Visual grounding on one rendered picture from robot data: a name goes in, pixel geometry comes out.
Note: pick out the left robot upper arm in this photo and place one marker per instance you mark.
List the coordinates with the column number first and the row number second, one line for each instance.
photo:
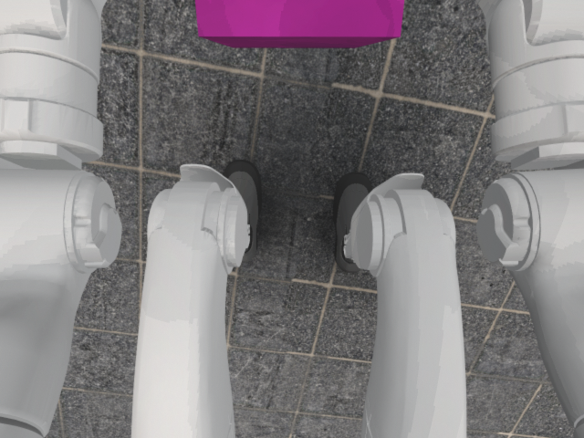
column 56, row 228

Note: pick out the left robot foot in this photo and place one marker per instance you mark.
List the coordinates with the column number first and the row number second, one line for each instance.
column 245, row 177

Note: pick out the carton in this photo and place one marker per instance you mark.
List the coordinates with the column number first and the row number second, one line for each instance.
column 299, row 23

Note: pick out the right robot foot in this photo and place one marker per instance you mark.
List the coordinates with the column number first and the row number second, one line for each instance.
column 351, row 190

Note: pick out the robot left forearm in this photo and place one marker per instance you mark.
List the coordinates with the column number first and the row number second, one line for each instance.
column 49, row 77

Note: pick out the right robot upper arm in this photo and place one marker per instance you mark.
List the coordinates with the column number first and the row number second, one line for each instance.
column 532, row 223

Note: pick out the robot foot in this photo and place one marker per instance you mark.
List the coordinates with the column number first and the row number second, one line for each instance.
column 245, row 177
column 351, row 190

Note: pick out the robot right forearm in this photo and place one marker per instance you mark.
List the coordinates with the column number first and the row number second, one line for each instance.
column 536, row 51

